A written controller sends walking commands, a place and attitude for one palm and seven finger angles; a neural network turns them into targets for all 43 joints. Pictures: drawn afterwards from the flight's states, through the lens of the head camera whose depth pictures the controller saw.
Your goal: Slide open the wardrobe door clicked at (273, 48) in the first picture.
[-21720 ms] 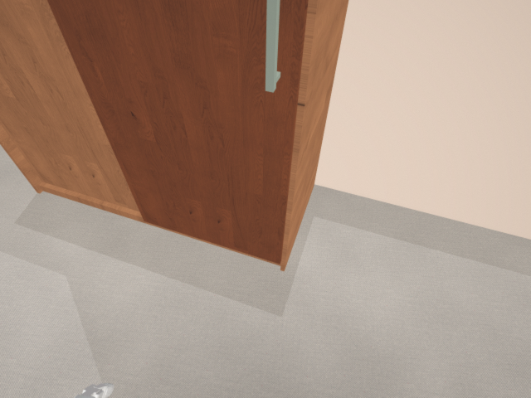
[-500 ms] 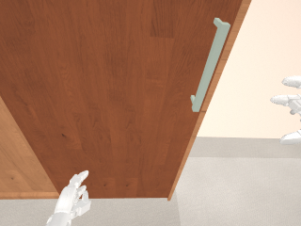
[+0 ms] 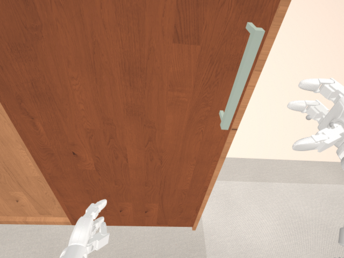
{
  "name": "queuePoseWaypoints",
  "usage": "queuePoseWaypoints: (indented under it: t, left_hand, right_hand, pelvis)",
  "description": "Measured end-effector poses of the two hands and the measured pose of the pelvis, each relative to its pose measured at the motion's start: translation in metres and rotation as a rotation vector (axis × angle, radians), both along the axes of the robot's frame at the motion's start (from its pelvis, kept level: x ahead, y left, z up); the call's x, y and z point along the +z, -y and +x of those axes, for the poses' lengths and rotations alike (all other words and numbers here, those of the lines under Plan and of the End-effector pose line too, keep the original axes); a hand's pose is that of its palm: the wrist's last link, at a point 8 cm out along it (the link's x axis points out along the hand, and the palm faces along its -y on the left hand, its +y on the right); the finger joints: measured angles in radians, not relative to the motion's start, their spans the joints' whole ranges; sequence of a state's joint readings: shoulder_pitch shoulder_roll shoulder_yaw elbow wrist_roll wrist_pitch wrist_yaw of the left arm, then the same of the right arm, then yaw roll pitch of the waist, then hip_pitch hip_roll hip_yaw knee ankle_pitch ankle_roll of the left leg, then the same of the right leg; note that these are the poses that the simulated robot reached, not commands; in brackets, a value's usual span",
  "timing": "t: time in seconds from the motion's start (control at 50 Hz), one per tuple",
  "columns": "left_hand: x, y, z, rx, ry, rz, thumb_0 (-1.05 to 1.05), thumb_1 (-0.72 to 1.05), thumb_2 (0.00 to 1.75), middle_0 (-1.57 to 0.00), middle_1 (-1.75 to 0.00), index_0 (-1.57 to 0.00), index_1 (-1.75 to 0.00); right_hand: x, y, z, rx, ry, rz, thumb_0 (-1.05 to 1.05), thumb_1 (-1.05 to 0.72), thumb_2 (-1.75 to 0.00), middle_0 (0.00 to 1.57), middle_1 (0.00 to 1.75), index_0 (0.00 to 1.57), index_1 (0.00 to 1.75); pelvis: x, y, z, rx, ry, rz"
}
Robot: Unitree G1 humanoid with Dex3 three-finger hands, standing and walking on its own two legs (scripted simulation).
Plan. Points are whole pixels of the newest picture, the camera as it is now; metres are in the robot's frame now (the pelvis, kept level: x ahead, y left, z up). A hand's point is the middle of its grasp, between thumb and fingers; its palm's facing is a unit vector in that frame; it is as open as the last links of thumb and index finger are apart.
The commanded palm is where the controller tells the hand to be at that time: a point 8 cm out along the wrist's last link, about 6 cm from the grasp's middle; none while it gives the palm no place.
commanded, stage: move the hooked fingers beside the handle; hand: right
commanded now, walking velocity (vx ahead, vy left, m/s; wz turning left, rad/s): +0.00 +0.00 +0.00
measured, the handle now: (236, 82) +0.46 -0.13 +0.23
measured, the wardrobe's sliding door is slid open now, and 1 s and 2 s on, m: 0.00 0.00 0.00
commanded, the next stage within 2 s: feel for the door with the fingertips in 1.78 s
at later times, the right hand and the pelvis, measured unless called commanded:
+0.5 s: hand (285, 104) +0.37 -0.22 +0.24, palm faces +0.05 +1.00 -0.07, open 14.0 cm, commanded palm +0.34 -0.26 +0.24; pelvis +0.00 +0.01 +0.00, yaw +0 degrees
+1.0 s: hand (275, 96) +0.39 -0.20 +0.24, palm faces +0.03 +1.00 -0.04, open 14.0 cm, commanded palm +0.36 -0.25 +0.24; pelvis +0.00 +0.01 +0.00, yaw +1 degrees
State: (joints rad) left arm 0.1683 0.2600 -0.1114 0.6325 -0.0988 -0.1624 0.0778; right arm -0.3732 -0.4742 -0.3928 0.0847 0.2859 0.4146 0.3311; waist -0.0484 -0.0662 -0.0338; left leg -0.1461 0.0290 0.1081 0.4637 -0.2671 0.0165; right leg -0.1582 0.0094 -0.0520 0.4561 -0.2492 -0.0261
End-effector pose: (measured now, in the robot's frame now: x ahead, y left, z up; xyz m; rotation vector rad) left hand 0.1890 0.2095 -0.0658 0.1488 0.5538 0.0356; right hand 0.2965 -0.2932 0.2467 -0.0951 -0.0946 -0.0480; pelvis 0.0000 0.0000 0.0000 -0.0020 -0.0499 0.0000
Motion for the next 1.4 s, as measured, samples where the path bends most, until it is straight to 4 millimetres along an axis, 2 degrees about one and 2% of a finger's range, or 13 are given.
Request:
queuePoseWaypoints:
  t: [0.08, 0.28, 0.4, 0.66, 1.0, 1.26, 1.4]
  left_hand:
    - [-0.001, -0.007, -0.002, 0.014, -0.013, 0.016, 0.02, 0.90, 0.90, -0.20, -0.30, -0.20, -0.30]
    - [-0.003, -0.018, -0.006, 0.044, -0.032, 0.030, 0.02, 0.90, 0.90, -0.20, -0.30, -0.20, -0.30]
    - [-0.005, -0.024, -0.012, 0.069, -0.046, 0.022, 0.02, 0.90, 0.90, -0.20, -0.30, -0.20, -0.30]
    - [-0.013, -0.035, -0.025, 0.097, -0.099, 0.028, 0.02, 0.90, 0.90, -0.20, -0.30, -0.20, -0.30]
    - [-0.013, -0.038, -0.034, 0.120, -0.115, 0.038, 0.02, 0.90, 0.90, -0.20, -0.30, -0.20, -0.30]
    - [-0.014, -0.031, -0.040, 0.120, -0.129, 0.031, 0.02, 0.90, 0.90, -0.20, -0.30, -0.20, -0.30]
    - [-0.015, -0.027, -0.039, 0.108, -0.133, 0.036, 0.02, 0.90, 0.90, -0.20, -0.30, -0.20, -0.30]
  right_hand:
    - [-0.004, 0.001, 0.004, -0.018, -0.018, 0.003, -0.01, 0.51, -0.30, 0.30, 1.20, 0.30, 1.20]
    - [-0.003, -0.019, 0.028, 0.017, -0.018, 0.020, -0.01, 0.51, -0.30, 0.30, 1.20, 0.30, 1.20]
    - [-0.006, -0.019, 0.040, 0.000, -0.039, 0.031, -0.01, 0.51, -0.30, 0.30, 1.20, 0.30, 1.20]
    - [-0.006, -0.032, 0.057, 0.017, -0.037, 0.042, -0.01, 0.51, -0.30, 0.30, 1.20, 0.30, 1.20]
    - [-0.005, -0.039, 0.070, 0.024, -0.030, 0.054, -0.01, 0.51, -0.30, 0.30, 1.20, 0.30, 1.20]
    - [-0.011, -0.039, 0.064, 0.010, -0.043, 0.050, -0.01, 0.51, -0.30, 0.30, 1.20, 0.30, 1.20]
    - [-0.004, -0.051, 0.071, 0.034, -0.028, 0.050, -0.01, 0.51, -0.30, 0.30, 1.20, 0.30, 1.20]
  pelvis:
    - [0.000, -0.001, -0.001, -0.003, 0.001, 0.001]
    - [0.000, -0.005, 0.000, -0.003, -0.004, -0.002]
    - [0.001, -0.007, 0.002, 0.006, -0.011, -0.003]
    - [0.001, -0.010, 0.005, 0.010, -0.020, -0.004]
    - [0.001, -0.008, 0.002, 0.013, -0.023, -0.002]
    - [0.002, -0.004, -0.001, 0.016, -0.013, -0.001]
    - [0.002, -0.003, -0.002, 0.009, -0.014, 0.000]
